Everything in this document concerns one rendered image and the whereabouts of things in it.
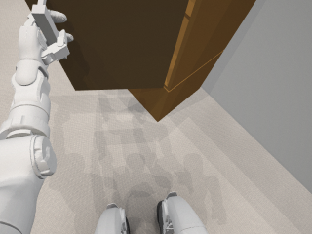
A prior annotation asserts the right robot thigh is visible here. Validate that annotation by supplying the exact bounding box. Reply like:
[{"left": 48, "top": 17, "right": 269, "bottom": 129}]
[{"left": 162, "top": 196, "right": 209, "bottom": 234}]

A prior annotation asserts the robot thigh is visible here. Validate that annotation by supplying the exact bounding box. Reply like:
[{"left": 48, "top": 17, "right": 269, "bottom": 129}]
[
  {"left": 94, "top": 207, "right": 127, "bottom": 234},
  {"left": 162, "top": 196, "right": 209, "bottom": 234}
]

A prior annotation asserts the robot left hand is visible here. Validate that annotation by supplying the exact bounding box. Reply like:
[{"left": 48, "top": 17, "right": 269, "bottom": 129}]
[{"left": 18, "top": 9, "right": 74, "bottom": 69}]

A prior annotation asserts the left robot forearm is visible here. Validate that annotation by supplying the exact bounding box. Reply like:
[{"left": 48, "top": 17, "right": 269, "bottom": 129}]
[{"left": 0, "top": 59, "right": 51, "bottom": 140}]

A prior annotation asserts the handle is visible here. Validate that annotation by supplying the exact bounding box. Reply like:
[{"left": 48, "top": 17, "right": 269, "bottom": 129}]
[{"left": 31, "top": 0, "right": 67, "bottom": 59}]

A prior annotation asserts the cupboard door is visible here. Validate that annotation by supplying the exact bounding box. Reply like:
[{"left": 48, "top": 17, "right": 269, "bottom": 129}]
[{"left": 25, "top": 0, "right": 189, "bottom": 91}]

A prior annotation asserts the left robot thigh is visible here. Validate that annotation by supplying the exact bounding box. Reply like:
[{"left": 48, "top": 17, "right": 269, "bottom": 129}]
[{"left": 94, "top": 207, "right": 127, "bottom": 234}]

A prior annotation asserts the robot left upper arm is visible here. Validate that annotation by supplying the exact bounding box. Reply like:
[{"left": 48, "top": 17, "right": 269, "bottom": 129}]
[{"left": 0, "top": 134, "right": 58, "bottom": 234}]

